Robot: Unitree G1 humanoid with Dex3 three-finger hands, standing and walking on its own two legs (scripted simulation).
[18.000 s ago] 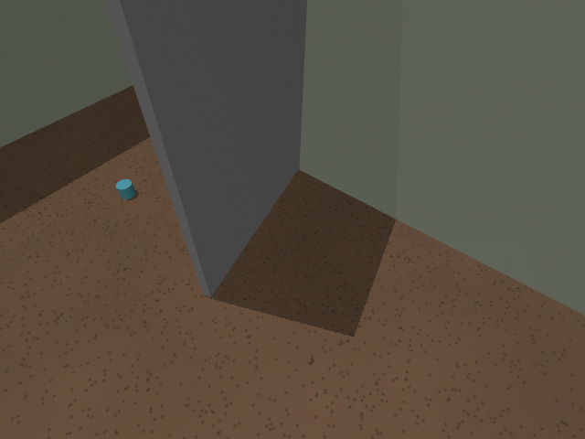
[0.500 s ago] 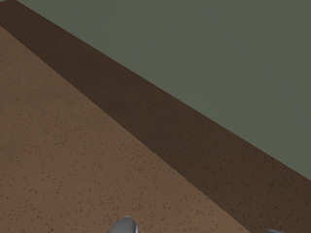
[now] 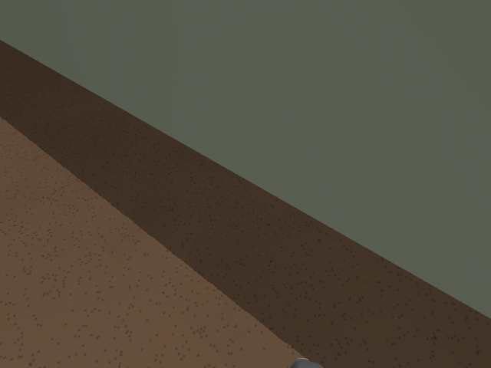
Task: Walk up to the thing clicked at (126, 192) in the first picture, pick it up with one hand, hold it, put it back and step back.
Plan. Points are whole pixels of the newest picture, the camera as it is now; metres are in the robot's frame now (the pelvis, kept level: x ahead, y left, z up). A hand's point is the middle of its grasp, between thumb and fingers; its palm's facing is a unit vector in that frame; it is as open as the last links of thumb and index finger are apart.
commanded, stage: walk up
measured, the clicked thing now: out of the picture -0.65 -0.95 -0.73
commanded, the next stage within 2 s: none
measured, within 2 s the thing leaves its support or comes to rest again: neither
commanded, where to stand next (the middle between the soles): +0.42 +0.00 m, yaw +0 degrees
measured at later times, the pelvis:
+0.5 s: pelvis +0.20 +0.02 +0.01, yaw -9 degrees
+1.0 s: pelvis +0.39 +0.05 -0.02, yaw -30 degrees
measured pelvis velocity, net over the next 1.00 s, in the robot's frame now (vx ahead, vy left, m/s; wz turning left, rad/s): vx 0.39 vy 0.05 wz -0.52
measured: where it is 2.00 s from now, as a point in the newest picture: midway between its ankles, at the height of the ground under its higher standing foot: (231, 325)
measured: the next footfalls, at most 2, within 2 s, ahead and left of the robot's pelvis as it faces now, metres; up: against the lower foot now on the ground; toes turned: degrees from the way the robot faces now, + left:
right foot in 0.02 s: +0.16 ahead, -0.14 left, +0.00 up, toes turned -5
left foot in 0.52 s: +0.36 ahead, +0.13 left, +0.00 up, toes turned -10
